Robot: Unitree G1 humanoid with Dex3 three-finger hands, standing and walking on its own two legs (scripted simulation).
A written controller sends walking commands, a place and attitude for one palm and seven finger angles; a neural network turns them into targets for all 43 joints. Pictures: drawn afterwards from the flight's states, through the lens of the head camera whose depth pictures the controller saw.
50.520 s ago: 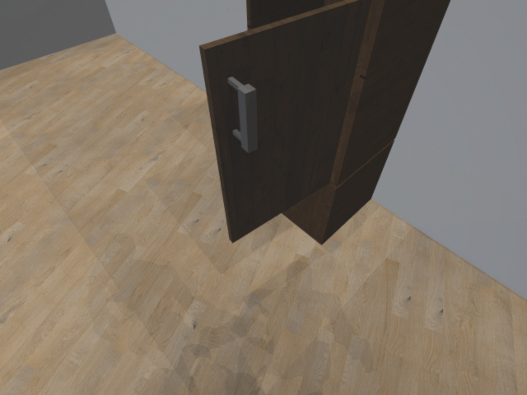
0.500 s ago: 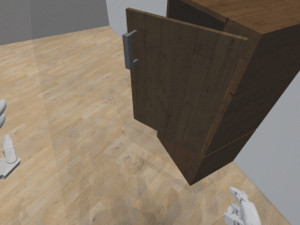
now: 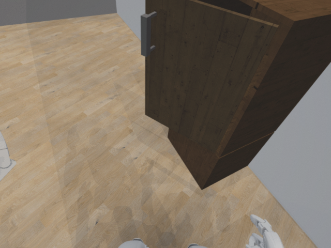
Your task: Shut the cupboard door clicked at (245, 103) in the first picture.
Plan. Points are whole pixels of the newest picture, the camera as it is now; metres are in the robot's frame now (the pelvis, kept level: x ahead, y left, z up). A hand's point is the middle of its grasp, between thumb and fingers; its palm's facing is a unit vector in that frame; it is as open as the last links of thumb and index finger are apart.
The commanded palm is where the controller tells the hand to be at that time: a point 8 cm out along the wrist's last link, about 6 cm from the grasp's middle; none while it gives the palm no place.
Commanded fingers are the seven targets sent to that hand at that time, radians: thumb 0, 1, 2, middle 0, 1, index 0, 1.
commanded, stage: step back with the hand held close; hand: left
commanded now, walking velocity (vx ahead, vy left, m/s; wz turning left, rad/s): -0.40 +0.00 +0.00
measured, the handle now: (149, 34) +0.75 +0.10 +0.14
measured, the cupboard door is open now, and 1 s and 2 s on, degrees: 29 29 29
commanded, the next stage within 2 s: stop stepping back and stand still in 0.56 s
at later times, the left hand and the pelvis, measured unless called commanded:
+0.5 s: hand out of the picture +0.11 +0.22 +0.21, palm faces +0.27 -0.80 -0.54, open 7.4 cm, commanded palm +0.05 +0.28 +0.20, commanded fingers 0.00 0.90 0.90 -0.20 -0.30 -0.20 -0.30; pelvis -0.09 -0.02 +0.02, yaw -1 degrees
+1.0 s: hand out of the picture -0.01 +0.27 +0.22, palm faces +0.44 -0.76 -0.48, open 7.4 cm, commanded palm -0.05 +0.30 +0.20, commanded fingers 0.00 0.90 0.90 -0.20 -0.30 -0.20 -0.30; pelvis -0.20 +0.00 +0.02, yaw -2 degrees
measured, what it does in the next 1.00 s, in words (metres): walks backwards: right foot, then left foot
